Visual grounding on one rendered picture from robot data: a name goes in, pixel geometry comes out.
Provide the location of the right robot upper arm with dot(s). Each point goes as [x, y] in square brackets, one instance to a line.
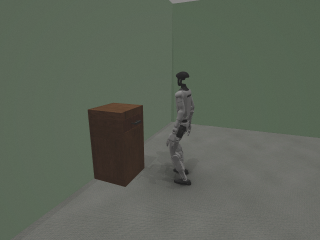
[192, 102]

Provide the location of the left robot forearm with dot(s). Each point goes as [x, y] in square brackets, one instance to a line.
[179, 119]

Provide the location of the robot right hand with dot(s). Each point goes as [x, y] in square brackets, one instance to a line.
[189, 130]

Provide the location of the left robot upper arm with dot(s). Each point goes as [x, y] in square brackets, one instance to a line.
[180, 102]

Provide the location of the handle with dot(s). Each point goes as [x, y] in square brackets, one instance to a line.
[137, 122]

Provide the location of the robot head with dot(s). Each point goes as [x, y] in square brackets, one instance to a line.
[182, 76]

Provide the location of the left robot thigh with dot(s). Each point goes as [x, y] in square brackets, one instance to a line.
[178, 135]

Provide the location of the right robot forearm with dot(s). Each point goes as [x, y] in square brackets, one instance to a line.
[189, 118]

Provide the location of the robot left hand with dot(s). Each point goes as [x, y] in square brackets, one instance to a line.
[172, 137]

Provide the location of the cabinet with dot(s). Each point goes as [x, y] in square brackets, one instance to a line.
[117, 157]

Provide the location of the drawer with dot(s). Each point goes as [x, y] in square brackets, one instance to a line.
[127, 122]

